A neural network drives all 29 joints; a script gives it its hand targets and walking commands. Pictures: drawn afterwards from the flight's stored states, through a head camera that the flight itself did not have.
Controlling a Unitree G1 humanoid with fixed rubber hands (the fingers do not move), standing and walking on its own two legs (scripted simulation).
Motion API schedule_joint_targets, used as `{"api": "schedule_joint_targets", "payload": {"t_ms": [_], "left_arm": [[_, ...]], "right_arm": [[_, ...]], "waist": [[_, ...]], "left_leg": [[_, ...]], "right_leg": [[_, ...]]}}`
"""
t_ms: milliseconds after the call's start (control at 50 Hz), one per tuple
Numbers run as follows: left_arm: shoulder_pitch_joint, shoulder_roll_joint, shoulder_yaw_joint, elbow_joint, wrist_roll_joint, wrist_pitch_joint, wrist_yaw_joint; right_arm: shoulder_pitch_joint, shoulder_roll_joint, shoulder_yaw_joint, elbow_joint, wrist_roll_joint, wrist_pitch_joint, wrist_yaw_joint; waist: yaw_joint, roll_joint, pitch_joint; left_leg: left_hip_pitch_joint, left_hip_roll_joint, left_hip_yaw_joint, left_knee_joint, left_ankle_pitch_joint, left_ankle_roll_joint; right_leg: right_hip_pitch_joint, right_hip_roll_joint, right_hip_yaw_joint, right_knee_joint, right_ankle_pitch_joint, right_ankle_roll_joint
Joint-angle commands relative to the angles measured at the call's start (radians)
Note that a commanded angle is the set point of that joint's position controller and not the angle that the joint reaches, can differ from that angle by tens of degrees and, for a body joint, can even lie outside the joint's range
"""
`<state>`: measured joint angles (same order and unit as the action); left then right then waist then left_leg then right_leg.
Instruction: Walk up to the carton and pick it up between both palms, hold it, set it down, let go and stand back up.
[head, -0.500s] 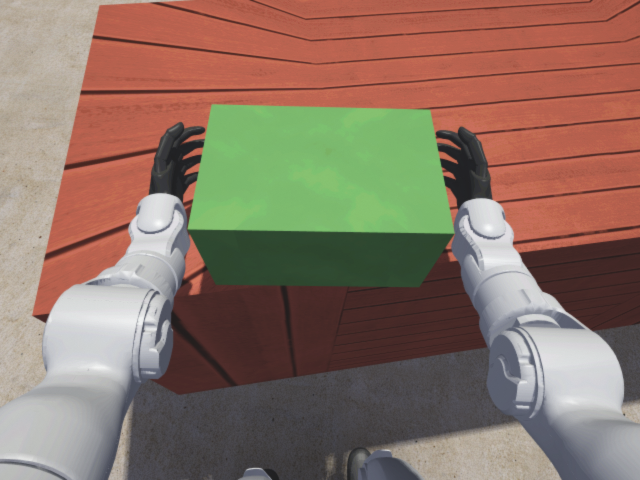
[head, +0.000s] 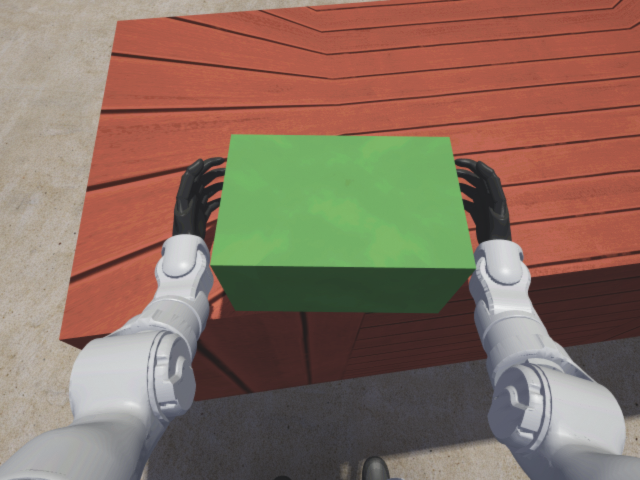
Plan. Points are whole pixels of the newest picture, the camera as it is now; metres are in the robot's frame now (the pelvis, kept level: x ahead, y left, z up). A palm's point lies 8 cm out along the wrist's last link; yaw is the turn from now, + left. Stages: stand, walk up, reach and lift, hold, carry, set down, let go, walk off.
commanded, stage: reach and lift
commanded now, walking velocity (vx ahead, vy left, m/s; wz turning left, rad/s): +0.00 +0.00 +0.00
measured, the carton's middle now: (338, 227) +0.43 -0.02 -0.01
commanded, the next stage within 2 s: none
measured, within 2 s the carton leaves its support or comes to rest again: leaves its support in 1.34 s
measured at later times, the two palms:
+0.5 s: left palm (193, 224) +0.42 +0.16 +0.02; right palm (496, 252) +0.36 -0.21 +0.03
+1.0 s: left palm (187, 227) +0.42 +0.17 +0.02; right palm (487, 253) +0.37 -0.20 +0.02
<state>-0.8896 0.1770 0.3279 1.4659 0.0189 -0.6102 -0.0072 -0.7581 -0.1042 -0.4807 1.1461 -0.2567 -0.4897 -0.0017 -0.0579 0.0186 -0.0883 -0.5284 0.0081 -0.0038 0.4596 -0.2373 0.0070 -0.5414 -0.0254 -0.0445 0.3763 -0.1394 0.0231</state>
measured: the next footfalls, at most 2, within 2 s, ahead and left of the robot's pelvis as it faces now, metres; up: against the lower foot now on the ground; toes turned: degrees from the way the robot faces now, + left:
none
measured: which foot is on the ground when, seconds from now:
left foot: down 0.00-1.00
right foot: down 0.00-1.00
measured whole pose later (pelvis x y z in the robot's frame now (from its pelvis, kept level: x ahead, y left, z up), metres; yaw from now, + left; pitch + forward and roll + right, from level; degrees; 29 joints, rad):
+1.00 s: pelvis -0.02 +0.01 -0.01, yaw -2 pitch +25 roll -2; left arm -0.94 0.22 0.17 1.53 -0.02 -0.69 0.02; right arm -0.79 -0.13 -0.41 1.39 -0.18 -0.81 -0.12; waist -0.05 0.02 -0.21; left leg -0.74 0.03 0.02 0.50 -0.20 0.01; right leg -0.71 -0.02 -0.05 0.33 -0.05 0.02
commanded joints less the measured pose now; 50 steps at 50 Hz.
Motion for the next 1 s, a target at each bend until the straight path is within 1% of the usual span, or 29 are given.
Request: {"api": "schedule_joint_targets", "payload": {"t_ms": [0, 40, 80, 100, 140, 220, 260, 340, 400, 460, 500, 540, 600, 640, 680, 780, 800, 840, 880, 920, 980], "left_arm": [[-0.457, -0.424, -0.158, -0.05, 0.141, -0.016, -0.121], [-0.473, -0.445, -0.153, -0.055, 0.152, -0.046, -0.123], [-0.473, -0.461, -0.147, -0.055, 0.167, -0.069, -0.126], [-0.479, -0.47, -0.142, -0.052, 0.177, -0.077, -0.127], [-0.473, -0.483, -0.139, -0.05, 0.198, -0.09, -0.127], [-0.481, -0.51, -0.139, -0.041, 0.228, -0.103, -0.12], [-0.496, -0.508, -0.139, -0.039, 0.24, -0.105, -0.114], [-0.593, -0.481, -0.15, -0.057, 0.241, -0.105, -0.119], [-0.674, -0.448, -0.173, -0.062, 0.231, -0.109, -0.136], [-0.729, -0.415, -0.205, -0.034, 0.217, -0.104, -0.154], [-0.745, -0.406, -0.231, -0.019, 0.205, -0.096, -0.158], [-0.761, -0.413, -0.255, -0.003, 0.195, -0.083, -0.157], [-0.752, -0.426, -0.281, 0.017, 0.188, -0.072, -0.147], [-0.739, -0.436, -0.288, 0.025, 0.182, -0.067, -0.137], [-0.721, -0.443, -0.292, 0.023, 0.176, -0.068, -0.129], [-0.697, -0.445, -0.336, -0.003, 0.134, -0.069, -0.124], [-0.596, -0.488, -0.281, 0.012, 0.121, -0.091, -0.119], [-0.566, -0.496, -0.284, -0.002, 0.123, -0.121, -0.108], [-0.525, -0.513, -0.293, -0.017, 0.121, -0.135, -0.102], [-0.497, -0.529, -0.312, -0.047, 0.107, -0.14, -0.099], [-0.475, -0.537, -0.344, -0.096, 0.081, -0.14, -0.104]], "right_arm": [[-0.359, 0.564, 0.29, 0.05, -0.149, -0.066, 0.105], [-0.38, 0.582, 0.297, 0.039, -0.175, -0.118, 0.099], [-0.395, 0.581, 0.301, 0.043, -0.196, -0.165, 0.093], [-0.403, 0.59, 0.302, 0.045, -0.208, -0.187, 0.091], [-0.412, 0.578, 0.297, 0.065, -0.227, -0.226, 0.088], [-0.439, 0.548, 0.275, 0.096, -0.25, -0.281, 0.082], [-0.443, 0.54, 0.256, 0.121, -0.263, -0.294, 0.078], [-0.455, 0.551, 0.212, 0.16, -0.281, -0.309, 0.054], [-0.467, 0.576, 0.186, 0.183, -0.285, -0.315, 0.029], [-0.488, 0.594, 0.174, 0.193, -0.27, -0.31, 0.001], [-0.5, 0.591, 0.167, 0.2, -0.259, -0.307, -0.013], [-0.52, 0.588, 0.164, 0.192, -0.246, -0.303, -0.024], [-0.517, 0.575, 0.175, 0.188, -0.225, -0.3, -0.021], [-0.519, 0.558, 0.189, 0.175, -0.212, -0.296, -0.013], [-0.51, 0.542, 0.203, 0.175, -0.205, -0.296, -0.004], [-0.494, 0.519, 0.253, 0.203, -0.157, -0.293, 0.001], [-0.567, 0.448, 0.253, 0.154, -0.14, -0.319, 0.013], [-0.552, 0.449, 0.284, 0.178, -0.133, -0.346, 0.029], [-0.53, 0.456, 0.317, 0.196, -0.119, -0.362, 0.039], [-0.513, 0.462, 0.353, 0.205, -0.099, -0.366, 0.045], [-0.493, 0.475, 0.401, 0.203, -0.072, -0.357, 0.045]], "waist": [[0.027, 0.001, -0.554], [0.024, -0.009, -0.62], [0.023, -0.02, -0.662], [0.026, -0.02, -0.682], [0.028, -0.018, -0.702], [0.039, -0.004, -0.725], [0.035, 0.0, -0.733], [0.007, 0.002, -0.751], [-0.015, 0.015, -0.768], [-0.024, 0.043, -0.746], [-0.021, 0.069, -0.738], [-0.018, 0.105, -0.739], [0.001, 0.154, -0.761], [0.016, 0.174, -0.772], [0.023, 0.18, -0.789], [0.019, 0.177, -0.81], [0.017, 0.162, -0.847], [0.029, 0.137, -0.868], [0.03, 0.115, -0.863], [0.025, 0.094, -0.846], [0.012, 0.059, -0.82]], "left_leg": [[0.018, -0.006, 0.069, -0.025, 0.418, -0.054], [-0.019, -0.008, 0.079, -0.014, 0.452, -0.055], [-0.055, -0.01, 0.085, -0.009, 0.47, -0.055], [-0.063, -0.008, 0.085, -0.009, 0.478, -0.054], [-0.059, -0.005, 0.082, -0.01, 0.492, -0.055], [0.02, 0.005, 0.076, -0.008, 0.505, -0.066], [0.05, 0.004, 0.076, -0.011, 0.479, -0.065], [0.036, -0.01, 0.078, -0.026, 0.388, -0.056], [-0.003, -0.025, 0.082, -0.038, 0.32, -0.05], [-0.023, -0.034, 0.09, -0.053, 0.239, -0.048], [-0.01, -0.036, 0.094, -0.059, 0.202, -0.054], [0.039, -0.032, 0.094, -0.056, 0.195, -0.071], [0.153, -0.021, 0.086, -0.033, 0.244, -0.1], [0.209, -0.013, 0.079, -0.017, 0.296, -0.116], [0.242, -0.008, 0.072, -0.001, 0.347, -0.124], [0.29, -0.004, 0.059, 0.043, 0.478, -0.133], [0.294, 0.015, 0.045, 0.046, 0.549, -0.121], [0.312, 0.017, 0.036, 0.068, 0.637, -0.12], [0.323, 0.019, 0.03, 0.089, 0.697, -0.123], [0.311, 0.016, 0.022, 0.101, 0.722, -0.121], [0.264, 0.004, 0.015, 0.098, 0.69, -0.112]], "right_leg": [[0.464, 0.003, -0.033, 0.067, 0.494, -0.007], [0.508, -0.001, -0.032, 0.089, 0.6, -0.001], [0.536, -0.006, -0.032, 0.103, 0.68, 0.002], [0.542, -0.008, -0.033, 0.108, 0.706, 0.002], [0.531, -0.009, -0.039, 0.104, 0.715, -0.002], [0.429, 0.005, -0.055, 0.067, 0.629, -0.013], [0.393, 0.009, -0.06, 0.048, 0.57, -0.018], [0.374, 0.005, -0.053, 0.024, 0.483, -0.02], [0.384, -0.002, -0.037, 0.013, 0.445, -0.021], [0.371, -0.01, -0.021, -0.008, 0.368, -0.032], [0.334, -0.008, -0.023, -0.022, 0.303, -0.043], [0.27, -0.001, -0.033, -0.04, 0.25, -0.057], [0.157, 0.019, -0.058, -0.057, 0.206, -0.072], [0.106, 0.029, -0.069, -0.065, 0.202, -0.078], [0.08, 0.038, -0.076, -0.062, 0.219, -0.077], [0.072, 0.056, -0.073, -0.051, 0.292, -0.074], [0.081, 0.053, -0.092, -0.02, 0.292, -0.055], [0.067, 0.063, -0.094, -0.006, 0.338, -0.044], [0.066, 0.071, -0.09, 0.003, 0.382, -0.04], [0.081, 0.075, -0.082, 0.016, 0.433, -0.035], [0.143, 0.073, -0.067, 0.034, 0.501, -0.023]]}}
